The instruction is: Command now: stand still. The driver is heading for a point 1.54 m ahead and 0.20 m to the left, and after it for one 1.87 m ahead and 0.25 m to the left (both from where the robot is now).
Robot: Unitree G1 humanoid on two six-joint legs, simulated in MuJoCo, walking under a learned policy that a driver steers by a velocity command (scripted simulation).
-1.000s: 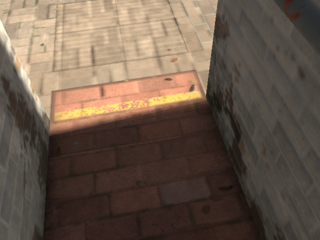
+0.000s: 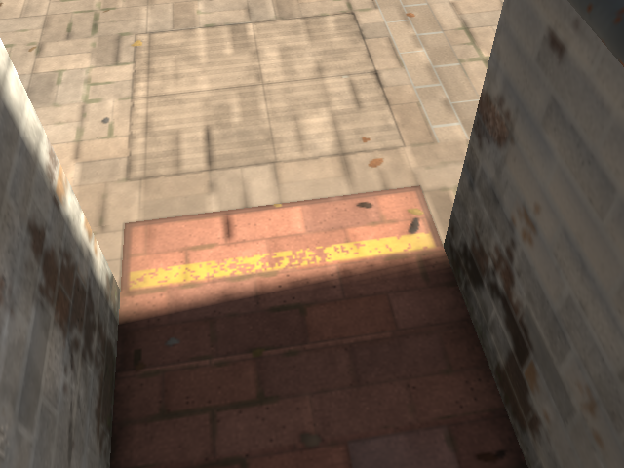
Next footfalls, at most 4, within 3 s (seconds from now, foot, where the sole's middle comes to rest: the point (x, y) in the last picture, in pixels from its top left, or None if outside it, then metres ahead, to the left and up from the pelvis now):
2.02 right None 0.31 -0.13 -0.77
2.52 left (257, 394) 0.64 0.17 -0.77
3.00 right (347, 302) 0.88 -0.04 -0.77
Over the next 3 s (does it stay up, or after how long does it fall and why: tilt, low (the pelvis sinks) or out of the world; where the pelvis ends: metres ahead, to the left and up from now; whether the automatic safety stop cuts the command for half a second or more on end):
stays up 0.75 0.05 -0.01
